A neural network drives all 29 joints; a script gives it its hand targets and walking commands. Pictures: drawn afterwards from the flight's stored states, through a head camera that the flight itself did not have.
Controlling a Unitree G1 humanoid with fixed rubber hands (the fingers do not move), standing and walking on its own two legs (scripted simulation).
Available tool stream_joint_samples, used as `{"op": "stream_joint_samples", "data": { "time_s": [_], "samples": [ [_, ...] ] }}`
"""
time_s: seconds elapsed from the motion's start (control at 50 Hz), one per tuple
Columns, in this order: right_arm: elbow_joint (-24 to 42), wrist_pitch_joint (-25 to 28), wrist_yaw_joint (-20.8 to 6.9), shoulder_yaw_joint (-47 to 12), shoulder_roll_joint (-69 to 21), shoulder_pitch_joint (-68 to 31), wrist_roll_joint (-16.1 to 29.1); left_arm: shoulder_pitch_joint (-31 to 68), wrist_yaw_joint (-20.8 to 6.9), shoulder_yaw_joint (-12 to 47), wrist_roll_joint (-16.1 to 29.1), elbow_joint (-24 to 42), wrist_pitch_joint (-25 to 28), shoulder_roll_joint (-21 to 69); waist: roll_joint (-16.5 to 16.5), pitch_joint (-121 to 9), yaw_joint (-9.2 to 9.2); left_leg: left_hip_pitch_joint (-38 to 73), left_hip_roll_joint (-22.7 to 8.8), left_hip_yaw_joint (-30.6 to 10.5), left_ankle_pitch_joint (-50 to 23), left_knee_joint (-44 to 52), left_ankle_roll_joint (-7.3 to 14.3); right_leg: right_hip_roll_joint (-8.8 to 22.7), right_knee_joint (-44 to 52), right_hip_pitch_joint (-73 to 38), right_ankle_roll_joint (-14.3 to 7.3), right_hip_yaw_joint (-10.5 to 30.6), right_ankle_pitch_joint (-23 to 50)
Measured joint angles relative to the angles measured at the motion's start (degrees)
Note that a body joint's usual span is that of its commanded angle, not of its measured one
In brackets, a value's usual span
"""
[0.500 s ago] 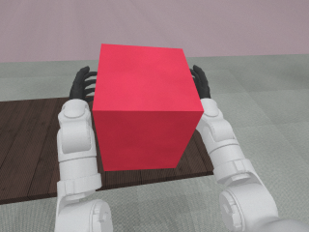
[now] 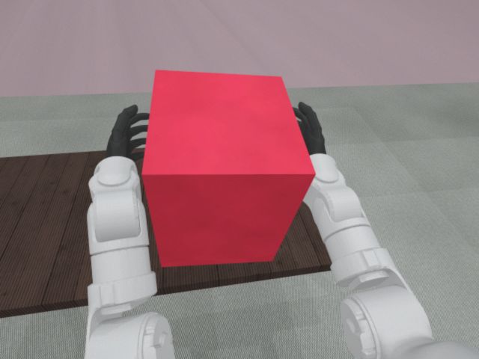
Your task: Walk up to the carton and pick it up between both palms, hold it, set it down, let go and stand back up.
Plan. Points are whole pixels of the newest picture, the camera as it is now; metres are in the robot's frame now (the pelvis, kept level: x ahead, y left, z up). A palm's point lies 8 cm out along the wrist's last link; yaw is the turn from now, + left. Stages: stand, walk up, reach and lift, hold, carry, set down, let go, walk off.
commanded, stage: hold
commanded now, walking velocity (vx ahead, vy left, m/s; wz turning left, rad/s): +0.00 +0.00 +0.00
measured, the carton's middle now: (219, 174) +0.37 +0.01 +0.14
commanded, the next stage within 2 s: none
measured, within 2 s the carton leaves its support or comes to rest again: neither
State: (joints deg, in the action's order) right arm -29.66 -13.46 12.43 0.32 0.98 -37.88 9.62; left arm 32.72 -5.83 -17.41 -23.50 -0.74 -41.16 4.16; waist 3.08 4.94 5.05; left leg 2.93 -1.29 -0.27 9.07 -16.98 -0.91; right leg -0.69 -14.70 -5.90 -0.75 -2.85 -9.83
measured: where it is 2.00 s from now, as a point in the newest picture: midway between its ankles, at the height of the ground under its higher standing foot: outside the picture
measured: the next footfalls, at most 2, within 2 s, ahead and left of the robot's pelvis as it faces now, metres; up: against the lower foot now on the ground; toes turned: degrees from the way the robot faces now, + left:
none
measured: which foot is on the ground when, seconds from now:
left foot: down 0.00-1.00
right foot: down 0.00-1.00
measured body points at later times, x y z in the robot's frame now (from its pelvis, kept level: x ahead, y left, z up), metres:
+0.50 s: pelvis +0.00 +0.00 +0.00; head -0.04 +0.02 +0.45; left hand +0.37 +0.15 +0.20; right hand +0.37 -0.14 +0.19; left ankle +0.02 +0.13 -0.75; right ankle +0.00 -0.11 -0.75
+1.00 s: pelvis -0.01 +0.00 +0.00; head -0.05 +0.02 +0.45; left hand +0.37 +0.15 +0.20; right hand +0.37 -0.14 +0.19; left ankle +0.02 +0.13 -0.75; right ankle +0.00 -0.11 -0.75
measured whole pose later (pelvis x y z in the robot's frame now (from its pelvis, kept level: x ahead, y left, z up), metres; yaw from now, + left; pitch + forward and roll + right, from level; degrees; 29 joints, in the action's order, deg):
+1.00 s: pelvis -0.01 +0.00 +0.00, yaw +0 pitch -10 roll +0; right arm -31.0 -12.7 11.5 2.4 0.3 -39.1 7.8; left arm 34.6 -5.7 -17.9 -23.7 -2.5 -40.7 4.0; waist 3.2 4.7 4.8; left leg 2.1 -1.1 -0.1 8.2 -16.5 -0.8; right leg -0.5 -15.0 -4.7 -0.7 -2.8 -9.3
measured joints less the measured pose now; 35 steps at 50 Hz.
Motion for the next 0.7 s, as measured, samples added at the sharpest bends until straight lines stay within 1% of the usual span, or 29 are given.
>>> {"op": "stream_joint_samples", "data": {
  "time_s": [0.06, 0.16, 0.22, 0.44, 0.58, 0.7],
  "samples": [
    [0.6, 0.1, 0.1, -0.1, 0.0, 0.2, 0.2, -0.2, 0.1, 0.1, 0.2, 0.7, 0.0, 0.1, 0.0, 0.1, -0.01, 0.0, 0.0, 0.0, 0.0, -0.1, 0.0, 0.0, 0.0, 0.0, 0.0, 0.0, 0.0],
    [-0.6, -0.4, -0.3, 0.9, -0.4, -0.6, -1.0, 0.8, -0.1, -0.7, -0.2, -0.9, -0.1, 0.2, 0.2, 0.0, -0.47, -0.1, 0.1, 0.1, -0.4, 0.4, 0.1, 0.1, -0.3, 0.4, 0.0, 0.1, 0.0],
    [-0.7, -0.2, -0.4, 1.1, -0.6, -0.8, -1.3, 1.0, -0.1, -0.8, 0.0, -0.7, -0.2, 0.0, 0.3, 0.1, -0.55, -0.4, 0.1, 0.0, -0.6, 0.5, 0.1, 0.1, -0.3, 0.8, -0.1, 0.0, 0.1],
    [-0.3, 0.0, -0.3, 0.9, -0.3, -0.7, -1.1, 1.1, -0.1, -0.4, 0.0, -0.8, 0.2, -0.1, 0.0, 0.0, -0.09, -0.3, 0.2, 0.0, -0.3, 0.3, 0.2, 0.2, -0.2, 0.4, 0.1, -0.1, 0.1],
    [0.4, 0.1, 0.0, -0.2, 0.0, -0.2, 0.1, 0.0, -0.1, -0.2, 0.0, 0.6, 0.0, 0.1, 0.2, 0.0, 0.04, 0.2, 0.1, 0.0, -0.1, -0.1, 0.1, 0.1, 0.1, -0.3, 0.1, 0.0, 0.2],
    [-0.7, -0.1, -0.4, 1.0, -0.7, -0.4, -0.9, 0.4, -0.1, -0.5, -0.1, -0.4, -0.3, 0.0, 0.3, -0.1, -0.33, -0.1, 0.2, 0.2, -0.4, 0.2, 0.2, 0.2, -0.3, 0.3, 0.1, 0.1, 0.2]
  ]
}}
